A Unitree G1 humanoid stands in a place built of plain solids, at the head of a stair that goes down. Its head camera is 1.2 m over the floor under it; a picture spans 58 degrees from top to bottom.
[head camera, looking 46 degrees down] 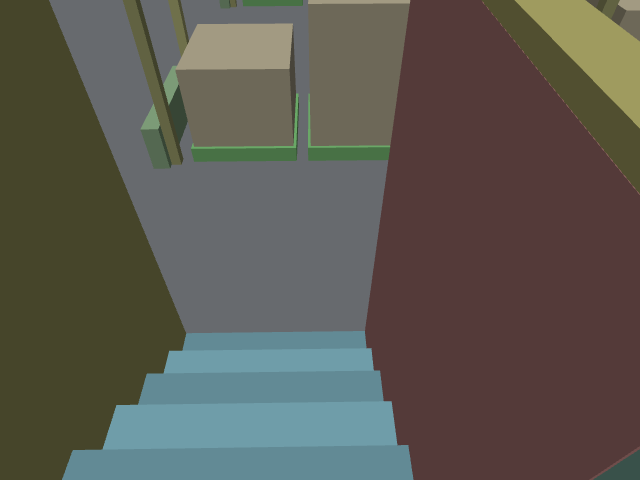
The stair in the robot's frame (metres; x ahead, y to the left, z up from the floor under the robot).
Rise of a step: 0.19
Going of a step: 0.22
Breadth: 1.02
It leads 1 degrees to the left of straight ahead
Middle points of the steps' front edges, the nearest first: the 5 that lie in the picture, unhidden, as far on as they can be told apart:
0.46 0.24 -0.19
0.68 0.24 -0.38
0.90 0.25 -0.57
1.12 0.25 -0.76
1.34 0.25 -0.95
